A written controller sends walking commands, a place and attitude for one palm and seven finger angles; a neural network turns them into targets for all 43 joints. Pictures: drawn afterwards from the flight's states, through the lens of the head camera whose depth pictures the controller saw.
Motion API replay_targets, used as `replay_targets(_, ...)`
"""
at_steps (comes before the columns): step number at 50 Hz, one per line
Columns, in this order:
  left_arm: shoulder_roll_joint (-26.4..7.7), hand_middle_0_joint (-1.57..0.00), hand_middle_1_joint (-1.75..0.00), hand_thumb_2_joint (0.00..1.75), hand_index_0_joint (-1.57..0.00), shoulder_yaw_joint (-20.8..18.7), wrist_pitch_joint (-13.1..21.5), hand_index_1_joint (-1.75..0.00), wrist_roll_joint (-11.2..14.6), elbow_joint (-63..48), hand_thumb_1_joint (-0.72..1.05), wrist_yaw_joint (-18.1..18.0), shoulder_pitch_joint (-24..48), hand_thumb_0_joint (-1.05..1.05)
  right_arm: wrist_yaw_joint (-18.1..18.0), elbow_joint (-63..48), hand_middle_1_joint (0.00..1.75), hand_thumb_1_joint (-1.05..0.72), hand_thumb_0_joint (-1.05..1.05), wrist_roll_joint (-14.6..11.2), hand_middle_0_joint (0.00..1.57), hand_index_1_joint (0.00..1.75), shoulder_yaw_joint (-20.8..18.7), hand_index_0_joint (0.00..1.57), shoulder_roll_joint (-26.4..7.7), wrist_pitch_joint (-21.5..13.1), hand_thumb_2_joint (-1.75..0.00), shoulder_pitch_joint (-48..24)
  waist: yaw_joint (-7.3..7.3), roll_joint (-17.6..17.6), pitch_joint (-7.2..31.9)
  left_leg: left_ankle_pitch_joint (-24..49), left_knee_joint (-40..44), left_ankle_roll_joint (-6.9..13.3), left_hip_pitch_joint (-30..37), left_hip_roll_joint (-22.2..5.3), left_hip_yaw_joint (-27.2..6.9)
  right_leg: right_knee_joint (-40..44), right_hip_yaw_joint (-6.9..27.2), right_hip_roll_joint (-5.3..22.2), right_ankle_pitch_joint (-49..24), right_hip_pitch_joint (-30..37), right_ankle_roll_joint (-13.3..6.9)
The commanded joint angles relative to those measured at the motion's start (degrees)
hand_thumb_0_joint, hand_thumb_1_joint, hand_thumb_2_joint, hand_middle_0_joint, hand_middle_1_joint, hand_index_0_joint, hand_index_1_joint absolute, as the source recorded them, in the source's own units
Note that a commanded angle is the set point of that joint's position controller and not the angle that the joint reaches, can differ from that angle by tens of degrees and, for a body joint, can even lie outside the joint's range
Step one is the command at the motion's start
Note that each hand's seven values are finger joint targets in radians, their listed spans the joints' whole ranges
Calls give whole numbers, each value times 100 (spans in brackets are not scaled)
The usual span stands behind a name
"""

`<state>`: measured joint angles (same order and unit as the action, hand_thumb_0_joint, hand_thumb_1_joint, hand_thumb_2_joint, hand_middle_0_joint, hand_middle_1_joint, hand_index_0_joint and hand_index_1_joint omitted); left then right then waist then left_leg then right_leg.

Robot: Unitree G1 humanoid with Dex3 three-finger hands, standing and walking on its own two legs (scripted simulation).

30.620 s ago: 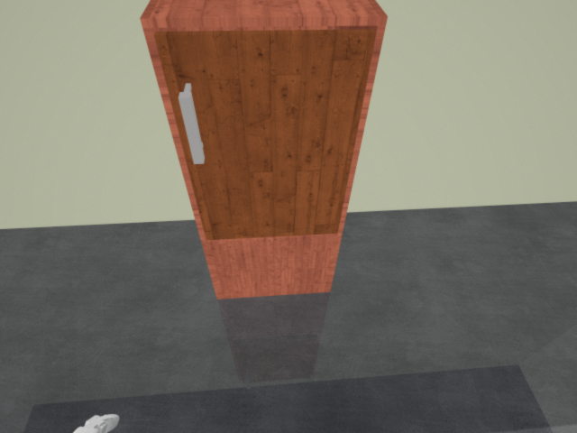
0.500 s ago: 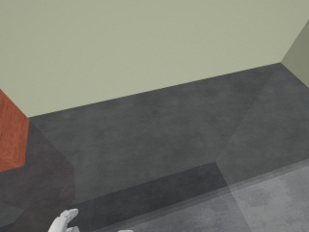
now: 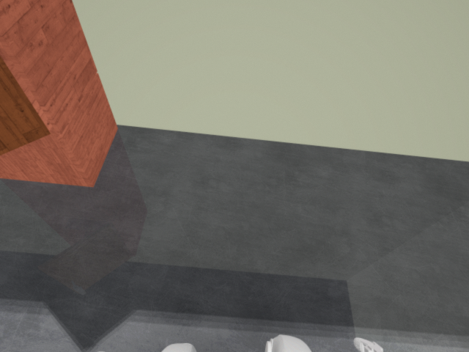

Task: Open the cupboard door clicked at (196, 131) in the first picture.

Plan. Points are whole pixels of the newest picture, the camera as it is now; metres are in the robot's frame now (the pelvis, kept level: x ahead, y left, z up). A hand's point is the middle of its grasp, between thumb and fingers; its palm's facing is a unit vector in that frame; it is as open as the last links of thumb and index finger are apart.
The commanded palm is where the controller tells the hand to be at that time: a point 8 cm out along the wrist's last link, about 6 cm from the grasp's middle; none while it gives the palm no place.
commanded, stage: turn to face it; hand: left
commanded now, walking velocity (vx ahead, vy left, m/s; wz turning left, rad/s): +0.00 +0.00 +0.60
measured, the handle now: out of the picture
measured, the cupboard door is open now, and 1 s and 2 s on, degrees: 45 45 45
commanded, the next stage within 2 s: take the last steps up to it in 1.18 s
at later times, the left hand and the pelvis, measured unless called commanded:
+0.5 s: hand out of the picture +0.04 +0.16 -0.15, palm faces +0.28 -0.93 -0.24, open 7.4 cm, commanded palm none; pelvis +0.01 -0.04 +0.01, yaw +19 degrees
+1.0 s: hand out of the picture -0.01 +0.20 -0.15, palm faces +0.55 -0.79 -0.28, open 7.4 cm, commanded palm none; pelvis +0.02 -0.04 +0.00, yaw +34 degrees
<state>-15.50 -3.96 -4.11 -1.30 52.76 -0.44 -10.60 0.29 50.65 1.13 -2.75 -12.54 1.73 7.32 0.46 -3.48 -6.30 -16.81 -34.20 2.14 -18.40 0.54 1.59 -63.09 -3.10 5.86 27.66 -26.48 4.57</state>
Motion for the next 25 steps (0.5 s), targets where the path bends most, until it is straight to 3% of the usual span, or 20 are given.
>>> replay_targets(1,-320,-20,-30,90,-20,-114,220,-30,36,-564,90,5,157,0,-147,-218,30,-90,0,16,20,30,-326,20,-1212,-125,-90,367,-167,1018,998,2607,1335,702,1151,-1370,-1574,101,340,-53,-411,-467,65)
replay_targets(7,-293,-20,-30,90,-20,-74,225,-30,58,-695,90,-17,354,0,-99,-186,30,-90,0,49,20,30,-380,20,-1275,-49,-90,364,-210,1222,853,1945,1363,718,738,-1248,-1986,1478,230,-331,-296,206,24)
replay_targets(9,-309,-20,-30,90,-20,-75,263,-30,67,-687,90,-27,211,0,-90,-216,30,-90,0,44,20,30,-404,20,-1284,-23,-90,266,-151,1371,875,2064,1222,673,530,-1159,-2125,2092,172,-488,-373,669,-23)
replay_targets(11,-345,-20,-30,90,-20,-110,316,-30,93,-604,90,-51,-122,0,-83,-268,30,-90,0,8,20,30,-419,20,-1222,2,-90,85,33,1240,948,1908,941,487,62,-953,-2127,3102,106,-576,-1011,1550,-79)
replay_targets(12,-482,-20,-30,90,-20,-152,368,-30,86,-563,90,-79,-372,0,-70,-306,30,-90,0,-34,20,30,-409,20,-1099,2,-90,15,175,923,1069,1486,624,266,-312,-704,-2046,3953,256,-394,-1465,2219,-128)
replay_targets(13,-940,-20,-30,90,-20,-250,426,-30,3,-539,90,-134,-576,0,-32,-379,30,-90,0,-101,20,30,-371,20,-771,-4,-90,51,277,-329,1151,57,-371,-122,-1312,-103,-1369,4705,1427,796,-1254,3010,-447)
replay_targets(14,-1297,-20,-30,90,-20,-298,431,-30,-52,-593,90,-153,-546,0,-8,-521,30,-90,0,-88,20,30,-354,20,-610,-3,-90,-37,334,-1475,946,-1769,-1870,-460,-1746,492,-423,4982,2578,2169,-1748,2632,-1133)
replay_targets(15,-1159,-20,-30,90,-20,-225,419,-30,-7,-638,90,-176,-358,0,25,-453,30,-90,0,-31,20,30,-385,20,-821,45,-90,-53,205,-930,730,-1775,-2951,-381,-1593,111,-642,4896,2249,2270,-1860,1894,-1409)
replay_targets(16,-815,-20,-30,90,-20,-149,435,-30,0,-749,90,-178,80,0,66,-313,30,-90,0,-7,20,30,-396,20,-794,108,-90,183,-69,-751,603,-1222,-3467,-406,-1477,-14,-680,4906,1677,1796,-1466,1508,-1335)
replay_targets(17,-685,-20,-30,90,-20,-104,415,-30,22,-795,90,-160,327,0,89,-184,30,-90,0,4,20,30,-411,20,-721,178,-90,190,-181,-976,420,-949,-3757,-483,-1506,-96,-516,4854,1290,1448,-1554,1332,-1148)
replay_targets(18,-578,-20,-30,90,-20,-67,419,-30,34,-822,90,-147,417,0,118,-149,30,-90,0,10,20,30,-382,20,-708,193,-90,202,-239,-987,372,-740,-3804,-542,-1517,-181,-392,4714,831,1251,-2049,1370,-1065)
replay_targets(19,-535,-20,-30,90,-20,-67,429,-30,21,-820,90,-154,433,0,139,-157,30,-90,0,-16,20,30,-360,20,-637,189,-90,244,-258,-1057,451,-706,-3578,-580,-1473,-232,-277,4627,487,1227,-2530,1519,-1045)
replay_targets(22,-657,-20,-30,90,-20,-117,475,-30,-3,-666,90,-150,-106,0,156,-265,30,-90,0,-50,20,30,-245,20,-439,127,-90,-187,31,-746,642,-943,-2072,-657,-1278,-217,126,4141,85,1277,-4131,2335,-1050)
replay_targets(24,-804,-20,-30,90,-20,-177,467,-30,-31,-519,90,-148,-433,0,163,-303,30,-90,0,-69,20,30,-190,20,-351,71,-90,-374,215,-699,770,-1030,-1266,-615,-1000,-153,328,3830,40,1413,-4648,2643,-1059)
replay_targets(25,-914,-20,-30,90,-20,-207,461,-30,-36,-493,90,-139,-507,0,164,-311,30,-90,0,-74,20,30,-168,20,-336,51,-90,-368,232,-721,806,-1001,-944,-580,-847,-119,411,3692,-9,1476,-4783,2658,-1058)
